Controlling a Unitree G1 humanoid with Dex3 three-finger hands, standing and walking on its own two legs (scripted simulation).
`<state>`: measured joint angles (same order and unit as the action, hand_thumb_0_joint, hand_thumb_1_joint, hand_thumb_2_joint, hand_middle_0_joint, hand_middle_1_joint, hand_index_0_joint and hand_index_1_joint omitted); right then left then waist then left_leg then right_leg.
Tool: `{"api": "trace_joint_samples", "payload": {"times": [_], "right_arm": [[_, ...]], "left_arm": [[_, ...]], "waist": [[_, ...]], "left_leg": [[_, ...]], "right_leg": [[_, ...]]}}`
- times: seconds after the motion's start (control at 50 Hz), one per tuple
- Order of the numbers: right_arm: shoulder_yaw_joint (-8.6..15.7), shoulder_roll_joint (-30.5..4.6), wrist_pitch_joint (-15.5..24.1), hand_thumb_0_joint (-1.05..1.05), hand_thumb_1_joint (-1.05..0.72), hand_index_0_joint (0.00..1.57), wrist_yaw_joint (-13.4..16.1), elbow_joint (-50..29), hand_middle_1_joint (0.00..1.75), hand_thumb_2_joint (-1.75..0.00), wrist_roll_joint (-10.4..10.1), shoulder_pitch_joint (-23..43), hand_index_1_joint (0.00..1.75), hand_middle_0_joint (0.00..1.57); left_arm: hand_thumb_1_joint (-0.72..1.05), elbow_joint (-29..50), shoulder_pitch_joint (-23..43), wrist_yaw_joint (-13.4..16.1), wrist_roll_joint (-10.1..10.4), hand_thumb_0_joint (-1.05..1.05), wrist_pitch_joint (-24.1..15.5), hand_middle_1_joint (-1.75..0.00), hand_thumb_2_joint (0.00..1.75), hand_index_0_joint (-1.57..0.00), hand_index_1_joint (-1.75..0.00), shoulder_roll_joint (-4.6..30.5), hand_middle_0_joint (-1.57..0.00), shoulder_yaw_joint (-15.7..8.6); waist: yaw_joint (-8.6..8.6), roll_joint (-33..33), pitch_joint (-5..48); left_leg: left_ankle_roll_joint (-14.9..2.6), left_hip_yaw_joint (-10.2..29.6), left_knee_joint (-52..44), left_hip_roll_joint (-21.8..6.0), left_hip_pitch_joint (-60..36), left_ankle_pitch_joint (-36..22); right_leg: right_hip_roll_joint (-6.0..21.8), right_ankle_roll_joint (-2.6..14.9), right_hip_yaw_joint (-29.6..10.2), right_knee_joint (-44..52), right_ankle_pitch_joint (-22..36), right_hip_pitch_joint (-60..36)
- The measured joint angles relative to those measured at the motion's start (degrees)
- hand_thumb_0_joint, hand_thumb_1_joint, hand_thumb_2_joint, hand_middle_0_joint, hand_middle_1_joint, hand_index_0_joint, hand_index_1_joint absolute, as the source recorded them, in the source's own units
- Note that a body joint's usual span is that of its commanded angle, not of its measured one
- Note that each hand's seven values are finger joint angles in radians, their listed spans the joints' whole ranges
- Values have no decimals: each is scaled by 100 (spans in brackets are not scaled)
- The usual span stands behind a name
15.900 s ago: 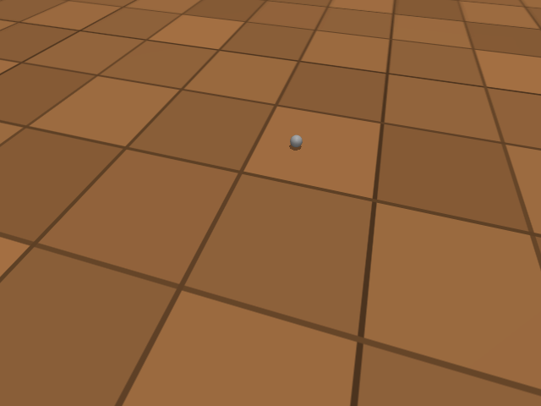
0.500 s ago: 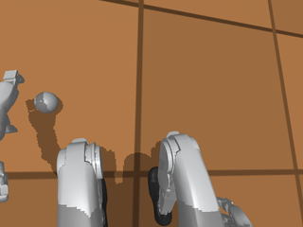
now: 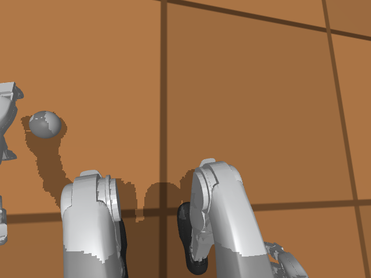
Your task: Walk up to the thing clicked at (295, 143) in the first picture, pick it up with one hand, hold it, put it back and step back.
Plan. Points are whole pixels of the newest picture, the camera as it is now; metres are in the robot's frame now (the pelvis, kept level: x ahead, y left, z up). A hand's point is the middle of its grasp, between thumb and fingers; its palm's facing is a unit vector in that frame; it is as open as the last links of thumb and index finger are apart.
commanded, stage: approach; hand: left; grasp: from above
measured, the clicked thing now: (45, 124) +0.46 +0.31 -0.29
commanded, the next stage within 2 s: rest palm in 0.70 s
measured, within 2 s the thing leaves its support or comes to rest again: neither
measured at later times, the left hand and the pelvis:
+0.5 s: hand (36, 101) +0.48 +0.29 -0.16, palm faces -0.42 -0.08 -0.90, open 14.2 cm; pelvis -0.01 +0.00 +0.00, yaw -1 degrees
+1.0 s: hand (28, 111) +0.46 +0.32 -0.19, palm faces -0.39 -0.07 -0.92, open 14.4 cm; pelvis +0.00 +0.00 -0.01, yaw -1 degrees
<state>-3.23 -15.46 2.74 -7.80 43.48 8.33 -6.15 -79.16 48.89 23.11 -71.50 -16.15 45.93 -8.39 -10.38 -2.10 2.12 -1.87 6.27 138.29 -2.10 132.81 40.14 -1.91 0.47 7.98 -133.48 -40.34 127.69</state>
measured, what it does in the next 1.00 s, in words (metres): stands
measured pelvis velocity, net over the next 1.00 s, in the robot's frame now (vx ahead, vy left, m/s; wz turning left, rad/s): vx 0.00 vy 0.00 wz -0.02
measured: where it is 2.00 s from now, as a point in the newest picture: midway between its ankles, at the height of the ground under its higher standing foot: (156, 257)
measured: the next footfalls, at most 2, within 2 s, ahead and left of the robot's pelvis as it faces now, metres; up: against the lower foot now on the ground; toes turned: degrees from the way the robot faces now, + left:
none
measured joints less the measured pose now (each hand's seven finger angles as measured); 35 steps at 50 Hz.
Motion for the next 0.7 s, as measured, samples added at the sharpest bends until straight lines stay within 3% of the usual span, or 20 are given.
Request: {"api": "trace_joint_samples", "payload": {"times": [0.18, 0.3, 0.4, 0.48, 0.56, 0.64, 0.7], "right_arm": [[-112, 31, 137, 0, -91, 20, 0, -2, 30, -90, 46, -39, 30, 20], [-226, 15, 149, 0, -92, 20, 4, -131, 30, -90, 48, -136, 30, 20], [-319, -41, 106, 0, -92, 20, -8, -198, 30, -90, -60, -271, 30, 20], [-362, -65, 57, 0, -92, 20, -16, -214, 30, -90, -176, -396, 30, 20], [-389, -65, 16, 0, -92, 20, -24, -234, 30, -90, -236, -494, 30, 20], [-419, -67, 20, 0, -91, 20, -29, -231, 30, -90, -187, -503, 30, 20], [-425, -79, 61, 0, -91, 20, -29, -181, 30, -90, -110, -459, 30, 20]], "left_arm": [[-54, -276, 491, 257, -106, 0, 186, -106, 99, -8, -104, -278, -8, 549], [-55, -525, 827, 530, -232, 0, 664, -106, 100, -8, -104, -442, -8, 325], [-56, -677, 1024, 381, -44, 0, 1083, -104, 101, -8, -104, -376, -8, 268], [-56, -653, 959, 28, 246, 0, 1207, -105, 101, -8, -104, -256, -8, 255], [-55, -592, 735, -371, 477, 0, 1052, -105, 100, -8, -104, -85, -8, 258], [-54, -561, 469, -578, 510, 0, 613, -106, 98, -8, -104, 108, -8, 288], [-53, -478, 330, -495, 398, 0, 201, -107, 97, -9, -105, 174, -8, 332]], "waist": [[-205, -69, 3], [-535, 33, 66], [-676, 196, 72], [-670, 281, -1], [-588, 267, -123], [-468, 150, -242], [-349, 31, -321]], "left_leg": [[8, 17, 29, -7, 59, -57], [11, 40, 7, -31, 106, -87], [-8, 36, -61, -74, 87, -98], [-15, 18, -107, -91, 24, -107], [-4, 16, -104, -78, -26, -131], [22, 58, -31, -39, -6, -170], [36, 105, 58, 4, 53, -195]], "right_leg": [[-9, 3, 14, -21, 71, 64], [-35, 10, 32, 21, 134, 125], [-78, -2, 23, 101, 189, 139], [-94, -8, 5, 141, 211, 97], [-81, -1, 3, 124, 220, 48], [-48, 19, 45, 55, 232, 37], [-15, 25, 91, -17, 227, 47]]}}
